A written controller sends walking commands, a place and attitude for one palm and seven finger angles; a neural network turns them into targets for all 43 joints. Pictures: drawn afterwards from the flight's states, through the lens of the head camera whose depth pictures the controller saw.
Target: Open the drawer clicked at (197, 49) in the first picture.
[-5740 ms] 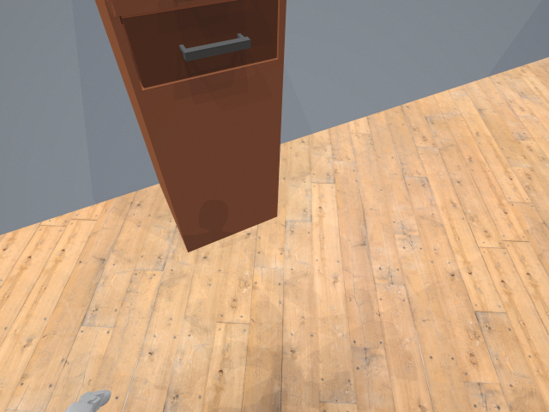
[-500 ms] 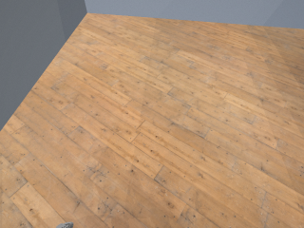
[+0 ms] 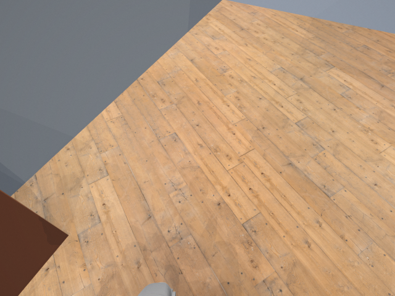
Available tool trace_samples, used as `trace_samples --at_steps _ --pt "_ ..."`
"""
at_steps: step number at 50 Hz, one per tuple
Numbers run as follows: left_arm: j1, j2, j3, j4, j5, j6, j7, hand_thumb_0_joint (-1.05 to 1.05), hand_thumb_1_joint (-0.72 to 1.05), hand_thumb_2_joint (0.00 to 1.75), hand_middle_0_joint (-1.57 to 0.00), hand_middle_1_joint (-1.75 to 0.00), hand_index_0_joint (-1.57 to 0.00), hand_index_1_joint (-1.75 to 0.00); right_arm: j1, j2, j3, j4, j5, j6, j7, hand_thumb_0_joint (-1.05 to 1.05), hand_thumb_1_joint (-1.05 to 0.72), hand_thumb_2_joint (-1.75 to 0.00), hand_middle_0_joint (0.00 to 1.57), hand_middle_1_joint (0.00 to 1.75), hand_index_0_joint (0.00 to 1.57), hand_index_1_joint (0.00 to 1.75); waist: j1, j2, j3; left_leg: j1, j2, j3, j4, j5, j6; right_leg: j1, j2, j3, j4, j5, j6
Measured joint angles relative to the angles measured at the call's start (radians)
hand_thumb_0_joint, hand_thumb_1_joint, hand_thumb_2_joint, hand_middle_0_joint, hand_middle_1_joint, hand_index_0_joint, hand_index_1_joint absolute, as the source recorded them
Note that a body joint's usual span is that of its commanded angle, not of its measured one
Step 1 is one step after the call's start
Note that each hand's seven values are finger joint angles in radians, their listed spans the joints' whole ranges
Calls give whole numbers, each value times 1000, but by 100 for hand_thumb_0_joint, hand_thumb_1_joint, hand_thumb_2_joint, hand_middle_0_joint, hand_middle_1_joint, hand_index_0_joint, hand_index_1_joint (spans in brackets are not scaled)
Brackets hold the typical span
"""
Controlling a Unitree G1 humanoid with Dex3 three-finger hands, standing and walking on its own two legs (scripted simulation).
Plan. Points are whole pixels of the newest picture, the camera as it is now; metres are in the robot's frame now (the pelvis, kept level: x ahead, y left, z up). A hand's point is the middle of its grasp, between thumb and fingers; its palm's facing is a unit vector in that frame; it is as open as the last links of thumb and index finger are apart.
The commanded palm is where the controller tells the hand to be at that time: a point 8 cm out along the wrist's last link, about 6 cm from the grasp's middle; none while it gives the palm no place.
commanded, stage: turn to face it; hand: left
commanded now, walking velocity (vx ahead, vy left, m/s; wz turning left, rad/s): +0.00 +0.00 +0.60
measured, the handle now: out of the picture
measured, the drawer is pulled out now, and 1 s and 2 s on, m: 0.00 0.00 0.00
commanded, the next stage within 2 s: take the last steps up to it in 1.84 s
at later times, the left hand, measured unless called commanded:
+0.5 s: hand out of the picture +0.08 +0.28 -0.15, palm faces +0.28 -0.92 -0.26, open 7.4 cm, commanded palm none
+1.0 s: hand out of the picture -0.05 +0.21 -0.16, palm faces +0.58 -0.77 -0.28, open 7.4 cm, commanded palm none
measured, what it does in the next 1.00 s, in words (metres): steps on the spot, turning left: left foot, then right foot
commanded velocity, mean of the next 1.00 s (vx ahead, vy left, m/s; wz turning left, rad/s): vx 0.00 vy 0.00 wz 0.60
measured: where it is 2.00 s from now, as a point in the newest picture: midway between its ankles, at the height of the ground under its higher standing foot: outside the picture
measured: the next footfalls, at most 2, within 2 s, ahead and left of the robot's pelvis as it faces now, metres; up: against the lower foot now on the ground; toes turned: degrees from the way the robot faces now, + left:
left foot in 0.10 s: +0.02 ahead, +0.14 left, +0.00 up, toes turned +10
right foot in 0.64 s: +0.09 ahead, -0.08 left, +0.00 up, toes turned +20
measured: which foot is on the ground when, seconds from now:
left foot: up 0.00-0.08, down 0.10-0.64, up 0.66-1.00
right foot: down 0.00-0.10, up 0.12-0.62, down 0.64-1.00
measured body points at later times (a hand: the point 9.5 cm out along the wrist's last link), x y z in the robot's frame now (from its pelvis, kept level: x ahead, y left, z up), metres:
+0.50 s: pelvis +0.01 +0.04 +0.00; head +0.05 +0.06 +0.45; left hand +0.06 +0.33 -0.13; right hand +0.13 -0.19 -0.14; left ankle -0.02 +0.13 -0.74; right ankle +0.04 -0.12 -0.68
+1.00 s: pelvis +0.01 +0.01 +0.00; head +0.06 +0.02 +0.45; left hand -0.08 +0.25 -0.14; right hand +0.23 -0.18 -0.15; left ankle -0.07 +0.13 -0.69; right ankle +0.06 -0.10 -0.74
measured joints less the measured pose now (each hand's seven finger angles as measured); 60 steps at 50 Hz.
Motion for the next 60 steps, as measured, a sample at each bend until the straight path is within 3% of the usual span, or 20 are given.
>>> trace_samples --at_steps 4,5,6,8,11,14,24,29,31,32,35,38,41,47,52,55,56,58,60 --pt "14 33 15 13 -1 11 -3 0 90 89 -20 -30 -21 -30 -33 14 16 -27 5 -26 -1 1 -91 -90 19 30 20 30 15 -26 6 103 -14 49 -232 56 22 -32 -39 -45 74 -35 32" --pt "22 43 20 14 -5 14 -4 0 90 89 -20 -30 -21 -30 -36 15 19 -36 5 -37 1 0 -91 -90 19 30 20 30 18 -32 0 133 -20 54 -301 101 48 -52 -52 -51 117 -55 43" --pt "18 59 28 20 -9 23 -5 0 90 89 -20 -30 -21 -30 -47 25 20 -39 4 -49 -1 0 -91 -90 19 30 20 30 19 -55 5 124 -37 55 -292 92 83 -85 -62 -19 191 -117 58" --pt "5 81 37 31 -9 48 0 0 90 90 -20 -30 -21 -30 -58 41 30 -48 6 -65 -4 0 -91 -90 20 30 20 30 27 -75 13 114 -50 47 -268 69 122 -160 -30 77 373 -225 70" --pt "-16 88 45 40 -9 61 -1 0 90 90 -20 -30 -20 -30 -50 52 38 -55 4 -74 -19 0 -91 -90 20 30 20 30 19 -64 3 132 -55 16 -315 91 134 -243 17 148 560 -195 83" --pt "-42 85 45 26 -10 51 -8 1 91 90 -19 -30 -20 -30 -35 56 44 -52 4 -75 -28 0 -91 -90 20 30 20 30 10 -50 -4 158 -70 -16 -382 132 142 -284 37 194 619 -123 93" --pt "-137 62 32 -30 -17 40 -1 0 91 90 -19 -30 -20 -30 43 70 41 -29 -2 -69 -29 0 -90 -90 20 30 20 30 -35 -27 -26 177 -124 -116 -434 172 143 -248 76 258 452 -113 107" --pt "-174 36 18 -60 -25 29 1 0 90 90 -19 -30 -20 -30 77 58 29 -15 -6 -56 -30 0 -90 -90 20 30 20 30 -63 7 -26 146 -140 -176 -394 161 119 -165 117 261 245 -119 89" --pt "-173 28 9 -74 -28 14 0 0 90 90 -20 -30 -20 -30 91 50 21 -10 -2 -50 -29 0 -90 -90 20 30 20 30 -64 19 -33 123 -150 -199 -356 145 103 -97 128 252 84 -25 81" --pt "-170 21 6 -78 -25 3 1 0 90 90 -20 -30 -20 -30 96 42 17 -7 3 -48 -28 0 -90 -90 20 30 20 30 -62 31 -35 107 -151 -209 -320 128 93 -74 131 240 33 17 56" --pt "-152 -1 -11 -77 -17 -8 4 0 90 90 -20 -30 -20 -30 97 22 0 2 4 -33 -28 0 -91 -90 20 30 20 30 -69 56 -30 11 -149 -163 -41 -54 58 -54 119 191 49 -13 -15" --pt "-120 -15 -15 -69 -16 -4 7 0 90 89 -20 -30 -21 -30 94 4 -9 8 -2 -20 -17 0 -91 -90 20 30 20 30 -65 52 -33 -63 -114 -96 200 -27 34 -12 90 156 10 -13 -26" --pt "-92 -20 -15 -53 -14 -4 6 0 90 89 -20 -30 -21 -30 83 -9 -13 7 -3 -15 -8 0 -91 -90 20 30 20 30 -62 47 -28 -93 -68 -72 279 29 14 17 69 118 -18 -3 -23" --pt "-40 -11 -11 -30 -7 -5 5 0 90 89 -20 -30 -21 -30 39 -16 -8 7 -2 -2 -3 0 -91 -90 19 30 20 30 -38 25 -7 -72 -12 -46 181 32 -6 41 30 39 -19 -13 -10" --pt "-6 22 4 -9 0 6 1 0 90 89 -20 -30 -21 -30 -15 -5 8 -12 3 -13 -1 0 -91 -90 19 30 19 30 -4 -9 12 11 -5 17 -57 10 11 28 -9 -18 35 -43 18" --pt "17 53 18 1 -5 15 -1 0 90 89 -20 -30 -21 -30 -35 0 18 -39 3 -36 2 0 -91 -90 19 30 19 30 10 -32 8 95 -22 50 -257 117 39 -4 -44 -48 125 -91 47" --pt "18 68 26 8 -10 22 -3 0 90 89 -20 -30 -21 -30 -44 8 19 -45 2 -48 1 0 -91 -90 19 30 19 30 13 -55 11 90 -41 52 -255 125 71 -36 -58 -19 202 -128 57" --pt "11 89 35 22 -12 47 2 0 90 90 -20 -30 -21 -30 -56 22 29 -55 5 -66 -2 0 -91 -90 19 30 20 30 24 -75 16 80 -56 47 -227 93 124 -116 -29 81 390 -247 67" --pt "3 95 40 32 -12 62 5 0 90 90 -20 -30 -20 -30 -52 30 36 -64 4 -72 -11 0 -91 -90 20 30 20 30 23 -69 7 91 -59 30 -251 91 146 -181 7 135 531 -257 73"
